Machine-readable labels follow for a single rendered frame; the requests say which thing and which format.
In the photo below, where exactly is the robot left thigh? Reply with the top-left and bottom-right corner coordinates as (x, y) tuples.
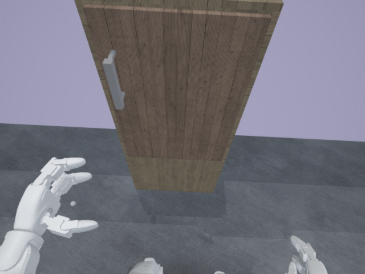
(129, 261), (163, 274)

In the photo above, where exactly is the handle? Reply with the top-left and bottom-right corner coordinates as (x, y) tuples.
(102, 50), (125, 110)

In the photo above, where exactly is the robot left hand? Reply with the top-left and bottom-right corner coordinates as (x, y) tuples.
(14, 157), (99, 238)

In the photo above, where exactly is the robot left forearm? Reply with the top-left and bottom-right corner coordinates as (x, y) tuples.
(0, 229), (44, 274)

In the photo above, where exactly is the cupboard door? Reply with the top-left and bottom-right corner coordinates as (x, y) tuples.
(83, 3), (271, 162)

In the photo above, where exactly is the left robot shin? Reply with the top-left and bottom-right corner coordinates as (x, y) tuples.
(144, 257), (155, 262)

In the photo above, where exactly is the robot right hand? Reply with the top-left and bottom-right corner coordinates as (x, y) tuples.
(285, 235), (328, 274)

